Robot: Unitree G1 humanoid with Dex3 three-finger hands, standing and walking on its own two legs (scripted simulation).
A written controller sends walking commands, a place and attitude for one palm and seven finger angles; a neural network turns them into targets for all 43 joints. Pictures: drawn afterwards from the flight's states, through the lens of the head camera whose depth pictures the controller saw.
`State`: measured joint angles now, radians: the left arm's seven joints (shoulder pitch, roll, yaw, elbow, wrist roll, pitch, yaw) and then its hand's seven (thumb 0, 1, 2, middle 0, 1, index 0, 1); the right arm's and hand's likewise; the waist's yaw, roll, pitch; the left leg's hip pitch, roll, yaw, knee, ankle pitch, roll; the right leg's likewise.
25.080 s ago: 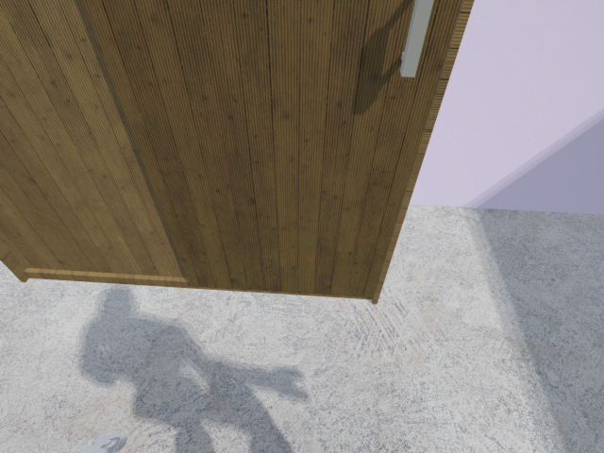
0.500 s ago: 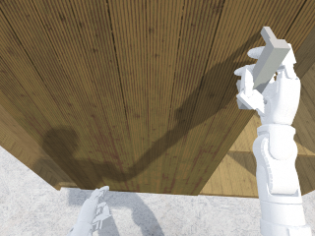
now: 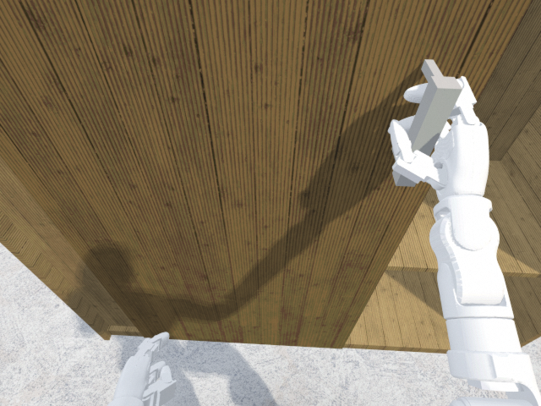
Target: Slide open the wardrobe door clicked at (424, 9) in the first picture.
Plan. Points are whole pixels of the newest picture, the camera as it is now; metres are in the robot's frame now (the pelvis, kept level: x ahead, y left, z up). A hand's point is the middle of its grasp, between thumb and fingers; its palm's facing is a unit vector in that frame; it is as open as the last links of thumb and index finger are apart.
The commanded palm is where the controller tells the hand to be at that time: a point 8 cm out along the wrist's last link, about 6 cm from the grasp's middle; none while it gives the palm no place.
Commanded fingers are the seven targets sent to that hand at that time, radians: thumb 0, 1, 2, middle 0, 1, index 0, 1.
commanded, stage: loosen the grip on the handle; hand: right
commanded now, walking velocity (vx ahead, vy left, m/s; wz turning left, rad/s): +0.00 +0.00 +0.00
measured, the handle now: (416, 125) +0.40 -0.16 +0.24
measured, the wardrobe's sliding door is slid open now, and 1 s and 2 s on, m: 0.53 0.53 0.53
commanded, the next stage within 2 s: slip the hand off the handle in 0.50 s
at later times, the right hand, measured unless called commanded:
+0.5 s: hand (404, 156) +0.36 -0.14 +0.22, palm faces +0.16 +0.98 -0.08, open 14.5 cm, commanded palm +0.33 -0.19 +0.21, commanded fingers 0.00 0.55 -0.20 0.25 1.15 0.25 1.15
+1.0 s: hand (462, 167) +0.34 -0.20 +0.23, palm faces +0.25 +0.97 -0.07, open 14.7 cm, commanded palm +0.32 -0.25 +0.21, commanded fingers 0.00 0.55 -0.20 0.25 1.15 0.25 1.15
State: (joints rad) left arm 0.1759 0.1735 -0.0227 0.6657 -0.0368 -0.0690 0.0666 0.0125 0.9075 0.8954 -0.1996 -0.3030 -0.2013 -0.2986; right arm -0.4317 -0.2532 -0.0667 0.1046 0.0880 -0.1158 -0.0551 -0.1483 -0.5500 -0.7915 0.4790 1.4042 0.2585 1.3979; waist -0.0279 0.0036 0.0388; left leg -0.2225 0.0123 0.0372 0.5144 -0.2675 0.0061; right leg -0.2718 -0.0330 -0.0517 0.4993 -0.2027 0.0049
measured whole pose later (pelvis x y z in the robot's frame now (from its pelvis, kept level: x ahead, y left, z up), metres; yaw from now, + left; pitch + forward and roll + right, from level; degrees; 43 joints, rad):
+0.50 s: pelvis +0.01 +0.02 -0.01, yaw +1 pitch -2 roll +0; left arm 0.26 0.25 0.02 0.74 -0.03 -0.13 0.02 0.02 0.91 0.90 -0.20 -0.30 -0.20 -0.30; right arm -0.34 -0.25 -0.16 0.13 0.12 -0.16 -0.06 -0.01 0.52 -0.21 0.33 1.23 0.22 1.21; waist 0.01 -0.02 -0.02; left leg -0.24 -0.01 0.04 0.58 -0.31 0.03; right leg -0.28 -0.06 -0.05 0.55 -0.24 0.03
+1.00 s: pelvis +0.02 +0.01 +0.00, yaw +0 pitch -2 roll +0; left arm 0.20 0.24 -0.01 0.69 -0.03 -0.07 0.05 0.01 0.91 0.90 -0.20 -0.30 -0.20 -0.30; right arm -0.22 -0.29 -0.28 0.03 0.18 -0.16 0.02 -0.01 0.55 -0.19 0.27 1.16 0.26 1.15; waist -0.03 -0.03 -0.02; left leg -0.20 0.00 0.04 0.57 -0.34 0.02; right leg -0.25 -0.05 -0.04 0.56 -0.27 0.02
